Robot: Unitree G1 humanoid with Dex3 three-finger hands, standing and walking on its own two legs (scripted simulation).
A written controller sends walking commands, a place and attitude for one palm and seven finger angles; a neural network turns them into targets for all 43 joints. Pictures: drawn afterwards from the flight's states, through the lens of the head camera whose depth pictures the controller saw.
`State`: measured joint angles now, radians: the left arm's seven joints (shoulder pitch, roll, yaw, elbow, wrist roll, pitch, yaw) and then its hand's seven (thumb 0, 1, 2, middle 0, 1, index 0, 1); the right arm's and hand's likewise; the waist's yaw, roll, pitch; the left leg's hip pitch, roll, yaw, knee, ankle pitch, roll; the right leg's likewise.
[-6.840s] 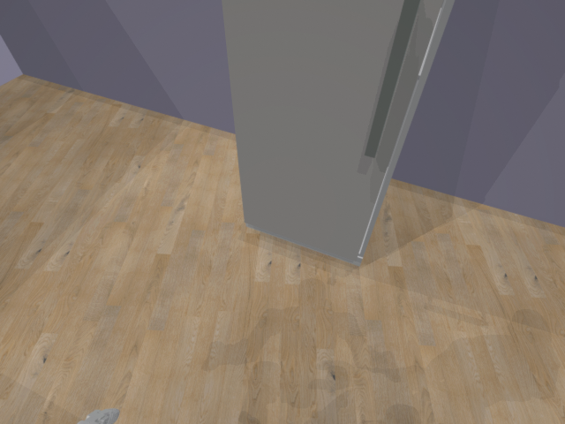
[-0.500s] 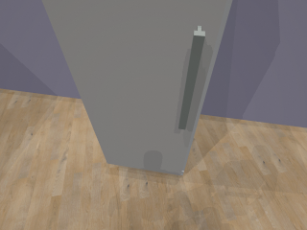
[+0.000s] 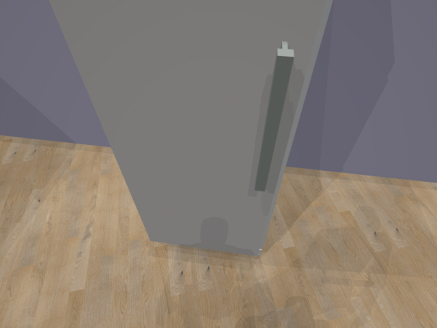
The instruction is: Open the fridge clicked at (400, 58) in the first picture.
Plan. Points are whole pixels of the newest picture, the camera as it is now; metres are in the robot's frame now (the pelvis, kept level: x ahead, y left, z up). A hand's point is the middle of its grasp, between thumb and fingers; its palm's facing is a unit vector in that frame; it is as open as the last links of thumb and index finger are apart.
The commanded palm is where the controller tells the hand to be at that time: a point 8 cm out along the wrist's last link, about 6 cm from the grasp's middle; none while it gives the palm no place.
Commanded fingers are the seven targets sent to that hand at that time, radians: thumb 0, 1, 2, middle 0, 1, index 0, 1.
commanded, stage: shuffle to correct the standing spot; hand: right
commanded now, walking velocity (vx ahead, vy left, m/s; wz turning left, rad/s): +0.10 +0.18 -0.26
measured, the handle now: (269, 129) +0.52 -0.08 +0.08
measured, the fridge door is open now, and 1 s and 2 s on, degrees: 0 0 0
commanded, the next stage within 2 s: come to a stop and stand still in 0.52 s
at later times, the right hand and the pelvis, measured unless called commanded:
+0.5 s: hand out of the picture +0.03 -0.12 -0.18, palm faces +0.10 +0.99 -0.11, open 7.4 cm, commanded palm none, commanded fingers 0.00 -0.90 -0.90 0.20 0.30 0.20 0.30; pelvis +0.06 +0.04 +0.00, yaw -3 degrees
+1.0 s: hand out of the picture +0.13 -0.07 -0.19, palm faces +0.15 +0.97 -0.18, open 7.3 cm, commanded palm none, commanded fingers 0.00 -0.90 -0.90 0.20 0.30 0.20 0.30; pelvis +0.09 +0.12 -0.01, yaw -5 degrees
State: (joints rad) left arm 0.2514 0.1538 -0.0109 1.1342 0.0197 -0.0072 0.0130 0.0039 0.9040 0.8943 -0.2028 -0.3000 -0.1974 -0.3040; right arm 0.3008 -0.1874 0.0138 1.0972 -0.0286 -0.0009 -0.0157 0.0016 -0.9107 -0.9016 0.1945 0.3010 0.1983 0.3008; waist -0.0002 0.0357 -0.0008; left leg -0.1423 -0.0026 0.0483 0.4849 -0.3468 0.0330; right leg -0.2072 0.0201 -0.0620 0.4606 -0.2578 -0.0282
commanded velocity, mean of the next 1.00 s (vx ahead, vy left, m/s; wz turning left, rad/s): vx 0.00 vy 0.05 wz -0.04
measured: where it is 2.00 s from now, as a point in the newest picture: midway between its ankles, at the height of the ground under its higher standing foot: outside the picture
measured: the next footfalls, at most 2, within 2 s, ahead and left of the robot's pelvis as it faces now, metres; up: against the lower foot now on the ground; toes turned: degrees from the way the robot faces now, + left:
left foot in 0.66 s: +0.13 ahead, +0.26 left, +0.00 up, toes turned -3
right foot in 0.94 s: +0.12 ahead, +0.03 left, +0.00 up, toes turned -10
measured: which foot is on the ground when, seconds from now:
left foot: down 0.00-0.28, up 0.30-0.64, down 0.66-1.00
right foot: down 0.00-0.66, up 0.68-0.92, down 0.94-1.00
